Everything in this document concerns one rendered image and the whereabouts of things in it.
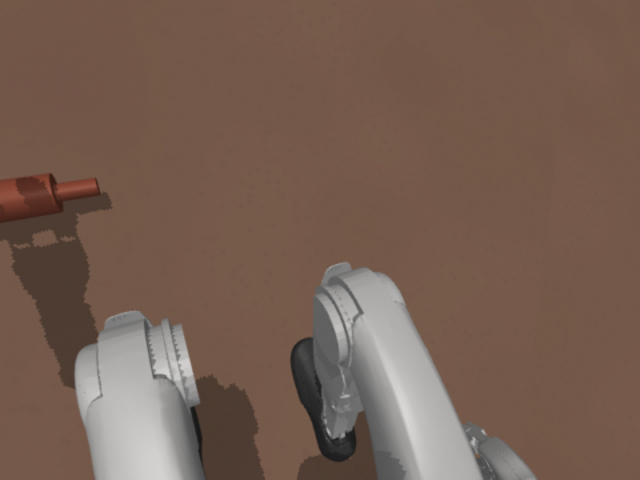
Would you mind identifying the bottle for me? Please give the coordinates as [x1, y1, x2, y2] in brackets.
[0, 173, 100, 223]

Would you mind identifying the right robot foot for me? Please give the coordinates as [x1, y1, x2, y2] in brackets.
[291, 337, 356, 462]

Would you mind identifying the right robot hand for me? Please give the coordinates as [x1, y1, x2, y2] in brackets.
[462, 422, 538, 480]

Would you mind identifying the left robot foot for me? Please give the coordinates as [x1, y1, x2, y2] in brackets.
[190, 406, 206, 478]

